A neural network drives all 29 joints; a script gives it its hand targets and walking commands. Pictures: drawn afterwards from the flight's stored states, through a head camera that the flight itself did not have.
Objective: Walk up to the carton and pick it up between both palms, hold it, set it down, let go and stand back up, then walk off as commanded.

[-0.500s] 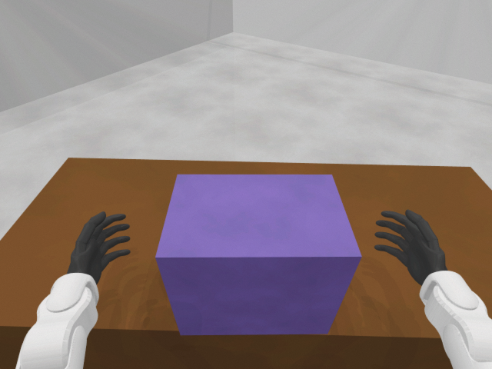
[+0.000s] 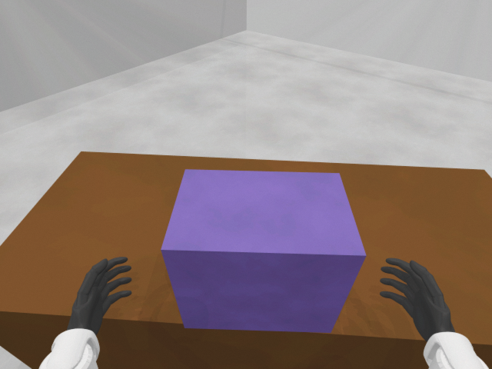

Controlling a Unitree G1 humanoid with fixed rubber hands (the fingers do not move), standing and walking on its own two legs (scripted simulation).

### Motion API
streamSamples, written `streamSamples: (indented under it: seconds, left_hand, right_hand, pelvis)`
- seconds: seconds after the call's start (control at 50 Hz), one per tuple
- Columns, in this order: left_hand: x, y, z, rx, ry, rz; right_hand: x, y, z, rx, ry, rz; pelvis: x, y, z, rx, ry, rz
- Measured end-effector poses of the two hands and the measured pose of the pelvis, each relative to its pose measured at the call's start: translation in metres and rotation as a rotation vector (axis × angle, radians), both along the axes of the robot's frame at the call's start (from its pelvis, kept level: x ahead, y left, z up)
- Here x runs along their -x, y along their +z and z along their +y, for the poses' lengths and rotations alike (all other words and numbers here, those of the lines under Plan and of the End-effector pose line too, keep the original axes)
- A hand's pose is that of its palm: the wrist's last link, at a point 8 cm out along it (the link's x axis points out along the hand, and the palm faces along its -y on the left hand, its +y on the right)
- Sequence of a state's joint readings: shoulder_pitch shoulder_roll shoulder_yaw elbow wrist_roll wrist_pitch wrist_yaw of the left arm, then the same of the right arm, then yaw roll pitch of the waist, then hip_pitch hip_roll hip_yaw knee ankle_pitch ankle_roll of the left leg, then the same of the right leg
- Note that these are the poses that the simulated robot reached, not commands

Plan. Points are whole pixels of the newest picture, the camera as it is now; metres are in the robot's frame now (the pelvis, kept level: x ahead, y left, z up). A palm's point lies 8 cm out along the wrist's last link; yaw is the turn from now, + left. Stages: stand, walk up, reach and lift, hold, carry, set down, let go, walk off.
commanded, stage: set down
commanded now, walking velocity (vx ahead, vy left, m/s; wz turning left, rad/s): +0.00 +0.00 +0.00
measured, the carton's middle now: (259, 252) +0.36 +0.00 +0.01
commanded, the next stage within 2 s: let go in 1.50 s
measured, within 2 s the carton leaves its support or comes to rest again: neither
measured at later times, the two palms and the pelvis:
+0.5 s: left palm (90, 356) +0.18 +0.25 +0.00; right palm out of the picture +0.16 -0.24 +0.00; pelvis +0.01 +0.02 +0.00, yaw -1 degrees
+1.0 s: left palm out of the picture +0.16 +0.25 -0.04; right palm out of the picture +0.17 -0.22 -0.05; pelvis +0.02 +0.02 +0.00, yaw +0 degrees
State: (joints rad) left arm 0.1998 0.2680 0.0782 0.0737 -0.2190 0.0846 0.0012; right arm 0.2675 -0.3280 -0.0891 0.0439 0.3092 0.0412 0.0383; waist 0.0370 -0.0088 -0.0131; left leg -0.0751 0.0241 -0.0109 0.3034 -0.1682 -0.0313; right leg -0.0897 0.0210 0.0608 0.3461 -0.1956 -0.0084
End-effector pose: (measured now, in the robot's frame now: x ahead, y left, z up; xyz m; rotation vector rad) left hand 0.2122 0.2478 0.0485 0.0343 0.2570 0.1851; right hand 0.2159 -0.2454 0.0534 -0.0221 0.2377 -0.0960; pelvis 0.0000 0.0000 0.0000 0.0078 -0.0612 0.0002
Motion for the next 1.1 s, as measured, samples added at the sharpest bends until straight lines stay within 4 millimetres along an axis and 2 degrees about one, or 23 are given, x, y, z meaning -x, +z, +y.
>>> streamSamples:
  seconds: [0.3, 0.54, 0.78, 1.04, 1.1]
  left_hand:
    - [0.026, -0.033, -0.002, -0.022, -0.027, 0.038]
    - [0.037, -0.057, 0.001, -0.023, -0.029, 0.103]
    - [0.047, -0.076, 0.002, -0.022, -0.006, 0.209]
    - [0.055, -0.093, 0.004, -0.046, 0.006, 0.344]
    - [0.056, -0.097, 0.002, -0.049, 0.003, 0.366]
  right_hand:
    - [0.032, -0.030, 0.003, 0.009, -0.031, 0.046]
    - [0.056, -0.056, 0.011, 0.017, -0.048, 0.114]
    - [0.050, -0.077, 0.020, 0.030, -0.031, 0.186]
    - [0.047, -0.106, 0.029, 0.059, -0.005, 0.290]
    - [0.047, -0.108, 0.030, 0.068, -0.002, 0.288]
  pelvis:
    - [-0.008, 0.000, 0.009, 0.007, -0.015, -0.011]
    - [-0.013, 0.000, 0.017, 0.011, -0.027, -0.017]
    - [-0.018, -0.001, 0.022, 0.014, -0.012, -0.032]
    - [-0.021, -0.002, 0.017, 0.012, 0.000, -0.043]
    - [-0.021, -0.002, 0.015, 0.012, 0.002, -0.043]
